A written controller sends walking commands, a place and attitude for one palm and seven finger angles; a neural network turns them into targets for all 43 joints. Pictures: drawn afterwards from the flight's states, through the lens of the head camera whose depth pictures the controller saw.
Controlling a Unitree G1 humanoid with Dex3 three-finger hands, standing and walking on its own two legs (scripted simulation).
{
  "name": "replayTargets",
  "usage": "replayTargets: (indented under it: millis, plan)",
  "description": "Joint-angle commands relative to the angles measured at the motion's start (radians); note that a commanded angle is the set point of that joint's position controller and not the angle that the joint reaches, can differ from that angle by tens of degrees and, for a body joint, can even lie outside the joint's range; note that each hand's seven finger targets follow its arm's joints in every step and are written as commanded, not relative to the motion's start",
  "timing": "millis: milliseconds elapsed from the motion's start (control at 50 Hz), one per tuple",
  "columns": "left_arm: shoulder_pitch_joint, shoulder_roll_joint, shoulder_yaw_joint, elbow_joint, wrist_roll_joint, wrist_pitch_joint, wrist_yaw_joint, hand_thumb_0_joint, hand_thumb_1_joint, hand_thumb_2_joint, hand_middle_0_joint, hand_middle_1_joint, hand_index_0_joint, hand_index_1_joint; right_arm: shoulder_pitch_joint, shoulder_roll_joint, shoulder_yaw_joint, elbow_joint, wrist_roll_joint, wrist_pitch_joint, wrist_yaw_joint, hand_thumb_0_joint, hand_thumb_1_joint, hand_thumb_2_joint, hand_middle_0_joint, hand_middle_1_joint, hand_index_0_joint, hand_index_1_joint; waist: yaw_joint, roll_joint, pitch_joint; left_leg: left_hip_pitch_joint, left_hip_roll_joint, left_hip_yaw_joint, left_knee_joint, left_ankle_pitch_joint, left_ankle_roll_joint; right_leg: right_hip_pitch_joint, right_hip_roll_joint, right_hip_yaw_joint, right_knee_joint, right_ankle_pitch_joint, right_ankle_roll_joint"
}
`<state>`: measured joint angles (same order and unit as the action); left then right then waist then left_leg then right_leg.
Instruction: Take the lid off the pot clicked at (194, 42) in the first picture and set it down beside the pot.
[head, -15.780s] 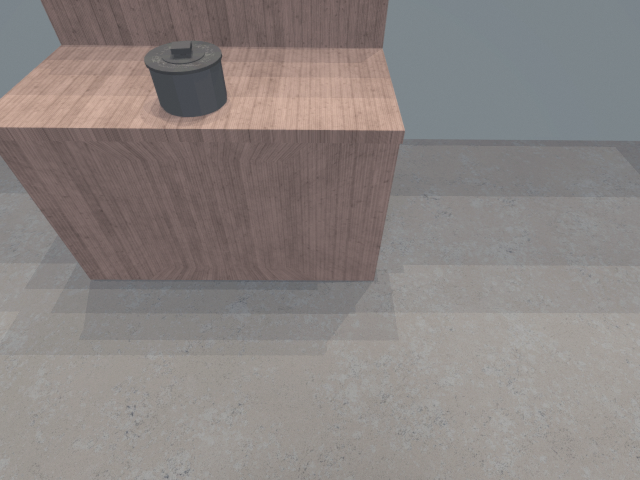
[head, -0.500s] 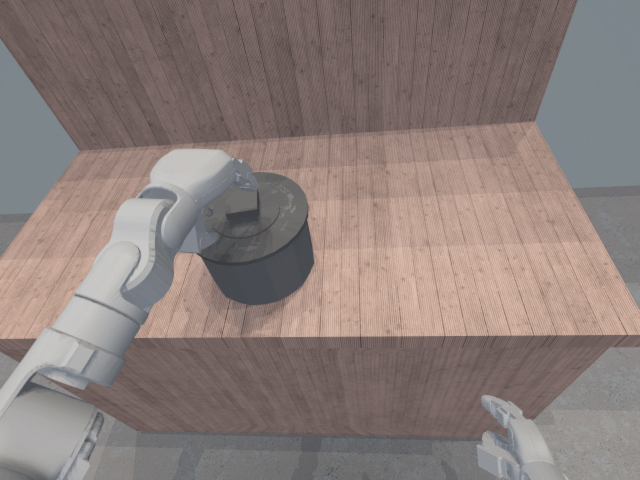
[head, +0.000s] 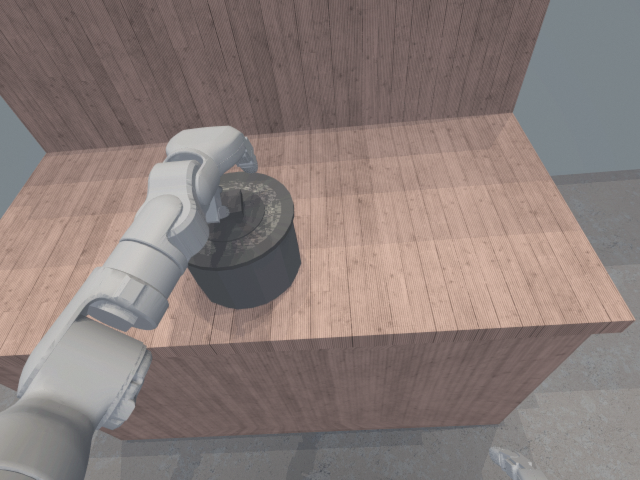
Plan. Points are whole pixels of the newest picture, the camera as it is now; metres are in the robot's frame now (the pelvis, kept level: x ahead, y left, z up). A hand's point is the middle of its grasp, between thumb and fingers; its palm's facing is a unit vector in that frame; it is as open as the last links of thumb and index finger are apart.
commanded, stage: move the open hand above the knob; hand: left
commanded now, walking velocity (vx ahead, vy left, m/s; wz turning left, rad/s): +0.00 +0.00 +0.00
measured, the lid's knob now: (226, 205) +0.48 +0.14 +0.07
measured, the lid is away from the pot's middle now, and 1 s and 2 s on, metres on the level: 0.00 0.00 0.00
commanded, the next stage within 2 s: lower the open fingers around the knob in 0.78 s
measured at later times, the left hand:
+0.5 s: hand (188, 189) +0.44 +0.17 +0.14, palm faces -0.23 -0.05 -0.97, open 10.2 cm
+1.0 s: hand (205, 187) +0.45 +0.15 +0.14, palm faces -0.27 -0.06 -0.96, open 10.2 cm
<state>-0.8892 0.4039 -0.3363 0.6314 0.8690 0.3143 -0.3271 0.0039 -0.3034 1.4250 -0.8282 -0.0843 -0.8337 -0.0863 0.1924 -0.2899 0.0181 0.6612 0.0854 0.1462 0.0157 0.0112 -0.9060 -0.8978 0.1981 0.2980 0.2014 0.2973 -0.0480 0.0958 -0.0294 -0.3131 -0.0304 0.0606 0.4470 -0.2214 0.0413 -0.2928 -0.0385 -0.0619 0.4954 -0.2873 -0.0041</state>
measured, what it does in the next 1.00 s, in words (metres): stands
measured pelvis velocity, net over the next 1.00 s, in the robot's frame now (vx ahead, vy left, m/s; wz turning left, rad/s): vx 0.00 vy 0.01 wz -0.01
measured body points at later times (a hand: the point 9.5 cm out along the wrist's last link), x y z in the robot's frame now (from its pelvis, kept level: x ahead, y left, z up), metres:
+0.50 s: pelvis +0.00 +0.01 +0.00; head +0.03 -0.02 +0.45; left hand +0.45 +0.17 +0.20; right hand +0.15 -0.23 -0.12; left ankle +0.00 +0.10 -0.74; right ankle -0.03 -0.11 -0.74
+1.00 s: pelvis +0.00 +0.01 +0.00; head +0.02 -0.03 +0.45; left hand +0.46 +0.15 +0.19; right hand +0.11 -0.23 -0.14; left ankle +0.00 +0.10 -0.74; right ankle -0.03 -0.11 -0.74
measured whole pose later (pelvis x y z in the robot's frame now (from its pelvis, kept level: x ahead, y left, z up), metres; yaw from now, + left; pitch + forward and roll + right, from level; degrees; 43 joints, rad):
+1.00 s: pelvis +0.00 +0.01 +0.00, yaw +0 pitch +5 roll +0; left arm -0.94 0.39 -0.31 0.74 0.87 0.31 -0.31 0.00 -0.31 1.42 -0.83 -0.08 -0.84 -0.09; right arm 0.20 -0.27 0.04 0.68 0.09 0.13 -0.01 0.01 -0.91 -0.90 0.20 0.30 0.20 0.30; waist -0.05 0.08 -0.04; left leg -0.31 -0.04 0.07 0.44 -0.22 0.05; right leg -0.28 -0.04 -0.05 0.48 -0.27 0.01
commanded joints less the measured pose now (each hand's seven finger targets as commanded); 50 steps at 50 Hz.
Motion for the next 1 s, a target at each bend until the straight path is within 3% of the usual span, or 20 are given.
replayTargets:
  millis: [0, 40, 80, 120, 160, 220, 260, 300, 340, 420, 460, 500, 560, 580, 600, 680, 740, 860, 940, 980]
  plan:
    - [-0.63, 0.392, 0.28, -0.254, 0.024, -0.06, 0.062, 0.0, -0.31, 1.427, -0.824, -0.081, -0.824, -0.081, -0.057, -0.108, -0.033, -0.133, -0.015, -0.07, -0.023, 0.0, -0.9, -0.9, 0.2, 0.3, 0.2, 0.3, 0.002, -0.12, -0.507, 0.258, -0.002, -0.091, 0.013, 0.374, 0.045, 0.175, 0.025, 0.041, -0.037, 0.492, -0.024]
    - [-0.527, 0.334, 0.242, -0.055, 0.032, -0.049, 0.081, 0.0, -0.31, 1.427, -0.824, -0.081, -0.824, -0.081, -0.047, -0.1, -0.017, -0.104, -0.006, -0.064, -0.033, 0.0, -0.9, -0.9, 0.2, 0.3, 0.2, 0.3, 0.008, -0.186, -0.372, 0.172, 0.0, -0.068, -0.014, 0.314, 0.038, 0.142, 0.029, 0.026, -0.037, 0.455, -0.019]
    - [-0.431, 0.25, 0.183, 0.067, 0.033, -0.027, 0.095, 0.0, -0.31, 1.427, -0.824, -0.081, -0.824, -0.081, -0.054, -0.1, -0.011, -0.099, 0.0, -0.058, -0.026, 0.0, -0.9, -0.9, 0.2, 0.3, 0.2, 0.3, 0.02, -0.184, -0.268, 0.121, 0.008, -0.059, -0.032, 0.267, 0.022, 0.088, 0.03, 0.01, -0.04, 0.393, -0.019]
    - [-0.374, 0.196, 0.154, 0.007, 0.028, -0.019, 0.096, 0.0, -0.31, 1.427, -0.824, -0.081, -0.824, -0.081, -0.079, -0.102, -0.018, -0.134, 0.0, -0.058, -0.006, 0.0, -0.9, -0.9, 0.2, 0.3, 0.2, 0.3, 0.036, -0.139, -0.323, 0.151, 0.01, -0.064, -0.026, 0.321, 0.019, 0.104, 0.026, 0.014, -0.026, 0.409, -0.025]
    - [-0.402, 0.151, 0.113, -0.145, 0.026, -0.016, 0.081, 0.0, -0.31, 1.427, -0.824, -0.081, -0.824, -0.081, -0.106, -0.095, -0.03, -0.169, -0.002, -0.057, 0.007, 0.0, -0.9, -0.9, 0.2, 0.3, 0.2, 0.3, 0.03, -0.08, -0.416, 0.235, 0.011, -0.072, -0.001, 0.411, 0.026, 0.111, 0.021, 0.023, -0.022, 0.45, -0.026]
    - [-0.477, 0.217, 0.144, -0.275, 0.022, -0.021, 0.057, 0.0, -0.31, 1.427, -0.824, -0.081, -0.824, -0.081, -0.11, -0.098, -0.039, -0.181, -0.004, -0.051, 0.009, 0.0, -0.9, -0.9, 0.2, 0.3, 0.2, 0.3, 0.007, -0.106, -0.464, 0.269, 0.01, -0.078, 0.02, 0.432, 0.04, 0.133, 0.023, 0.037, -0.037, 0.491, -0.021]
    - [-0.52, 0.308, 0.206, -0.251, 0.029, -0.02, 0.057, 0.0, -0.31, 1.427, -0.824, -0.081, -0.824, -0.081, -0.089, -0.103, -0.034, -0.163, -0.001, -0.054, -0.01, 0.0, -0.9, -0.9, 0.2, 0.3, 0.2, 0.3, 0.002, -0.144, -0.438, 0.247, 0.006, -0.072, 0.01, 0.378, 0.045, 0.138, 0.028, 0.035, -0.045, 0.482, -0.018]
    - [-0.562, 0.34, 0.229, -0.251, 0.021, -0.031, 0.059, 0.0, -0.31, 1.427, -0.824, -0.081, -0.824, -0.081, -0.085, -0.106, -0.031, -0.151, -0.001, -0.06, -0.021, 0.0, -0.9, -0.9, 0.2, 0.3, 0.2, 0.3, 0.001, -0.147, -0.411, 0.218, 0.002, -0.071, 0.001, 0.336, 0.046, 0.139, 0.024, 0.036, -0.053, 0.464, -0.021]
    - [-0.534, 0.254, 0.159, -0.203, 0.022, -0.031, 0.058, 0.0, -0.31, 1.427, -0.824, -0.081, -0.824, -0.081, -0.089, -0.094, -0.026, -0.143, 0.002, -0.063, -0.025, 0.0, -0.9, -0.9, 0.2, 0.3, 0.2, 0.3, -0.003, -0.131, -0.383, 0.233, 0.002, -0.077, -0.005, 0.334, 0.041, 0.097, 0.029, 0.025, -0.049, 0.424, -0.021]
    - [-0.43, 0.178, 0.11, -0.148, 0.01, -0.03, 0.043, 0.0, -0.31, 1.427, -0.824, -0.081, -0.824, -0.081, -0.098, -0.096, -0.027, -0.145, 0.004, -0.052, -0.013, 0.0, -0.9, -0.9, 0.2, 0.3, 0.2, 0.3, -0.002, -0.11, -0.35, 0.244, 0.008, -0.079, -0.001, 0.34, 0.03, 0.053, 0.028, 0.016, -0.051, 0.388, -0.025]
    - [-0.464, 0.131, 0.06, -0.169, 0.011, -0.027, 0.032, 0.0, -0.31, 1.427, -0.824, -0.081, -0.824, -0.081, -0.112, -0.092, -0.025, -0.15, 0.006, -0.044, -0.008, 0.0, -0.9, -0.9, 0.2, 0.3, 0.2, 0.3, -0.011, -0.095, -0.349, 0.251, 0.007, -0.085, -0.002, 0.323, 0.026, 0.028, 0.029, 0.011, -0.051, 0.358, -0.027]
    - [-0.542, 0.122, 0.051, -0.257, 0.009, -0.036, 0.029, 0.0, -0.31, 1.427, -0.824, -0.081, -0.824, -0.081, -0.117, -0.088, -0.031, -0.159, 0.001, -0.044, -0.006, 0.0, -0.9, -0.9, 0.2, 0.3, 0.2, 0.3, -0.02, -0.081, -0.39, 0.287, 0.009, -0.096, 0.01, 0.355, 0.029, 0.018, 0.029, 0.013, -0.053, 0.357, -0.031]
    - [-0.615, 0.228, 0.133, -0.289, 0.021, -0.045, 0.051, 0.0, -0.31, 1.427, -0.824, -0.081, -0.824, -0.081, -0.094, -0.093, -0.03, -0.144, -0.005, -0.052, -0.012, 0.0, -0.9, -0.9, 0.2, 0.3, 0.2, 0.3, -0.013, -0.058, -0.451, 0.334, 0.012, -0.11, 0.007, 0.376, 0.024, 0.036, 0.035, 0.013, -0.048, 0.361, -0.033]
    - [-0.592, 0.21, 0.118, -0.227, 0.026, -0.041, 0.055, 0.0, -0.31, 1.427, -0.824, -0.081, -0.824, -0.081, -0.095, -0.09, -0.023, -0.138, -0.002, -0.051, -0.015, 0.0, -0.9, -0.9, 0.2, 0.3, 0.2, 0.3, -0.015, -0.065, -0.42, 0.311, 0.01, -0.107, 0.004, 0.361, 0.022, 0.025, 0.037, 0.011, -0.047, 0.35, -0.034]
    - [-0.589, 0.243, 0.161, -0.211, 0.017, -0.048, 0.063, 0.0, -0.31, 1.427, -0.824, -0.081, -0.824, -0.081, -0.08, -0.097, -0.026, -0.127, -0.006, -0.05, -0.017, 0.0, -0.9, -0.9, 0.2, 0.3, 0.2, 0.3, -0.01, -0.093, -0.415, 0.284, 0.011, -0.103, 0.001, 0.347, 0.023, 0.043, 0.034, 0.011, -0.054, 0.356, -0.036]
    - [-0.5, 0.2, 0.143, -0.079, 0.03, -0.019, 0.09, 0.0, -0.31, 1.427, -0.824, -0.081, -0.824, -0.081, -0.095, -0.09, -0.013, -0.125, -0.001, -0.046, -0.015, 0.0, -0.9, -0.9, 0.2, 0.3, 0.2, 0.3, 0.017, -0.125, -0.355, 0.214, 0.013, -0.091, -0.022, 0.3, 0.016, 0.052, 0.033, 0.005, -0.044, 0.333, -0.034]
    - [-0.484, 0.128, 0.084, -0.044, 0.029, 0.0, 0.084, 0.0, -0.31, 1.427, -0.824, -0.081, -0.824, -0.081, -0.104, -0.091, -0.016, -0.13, 0.0, -0.037, -0.009, 0.0, -0.9, -0.9, 0.2, 0.3, 0.2, 0.3, 0.005, -0.13, -0.345, 0.206, 0.014, -0.081, -0.02, 0.289, 0.015, 0.041, 0.032, 0.007, -0.046, 0.333, -0.031]
    - [-0.594, 0.239, 0.156, -0.164, 0.037, -0.02, 0.069, 0.0, -0.31, 1.427, -0.824, -0.081, -0.824, -0.081, -0.09, -0.092, -0.024, -0.145, -0.007, -0.055, -0.027, 0.0, -0.9, -0.9, 0.2, 0.3, 0.2, 0.3, -0.001, -0.131, -0.454, 0.26, 0.007, -0.083, -0.008, 0.31, 0.036, 0.105, 0.029, 0.029, -0.052, 0.385, -0.027]
    - [-0.548, 0.215, 0.143, -0.04, 0.023, 0.008, 0.049, 0.0, -0.31, 1.427, -0.824, -0.081, -0.824, -0.081, -0.07, -0.102, -0.021, -0.123, -0.001, -0.062, -0.03, 0.0, -0.9, -0.9, 0.2, 0.3, 0.2, 0.3, -0.003, -0.148, -0.361, 0.21, 0.001, -0.08, -0.02, 0.274, 0.034, 0.079, 0.033, 0.02, -0.054, 0.372, -0.027]
    - [-0.508, 0.138, 0.086, -0.008, 0.02, 0.005, 0.037, 0.0, -0.31, 1.427, -0.824, -0.081, -0.824, -0.081, -0.067, -0.097, -0.02, -0.124, -0.001, -0.063, -0.027, 0.0, -0.9, -0.9, 0.2, 0.3, 0.2, 0.3, -0.006, -0.151, -0.328, 0.205, 0.0, -0.081, -0.02, 0.264, 0.032, 0.051, 0.033, 0.012, -0.056, 0.355, -0.026]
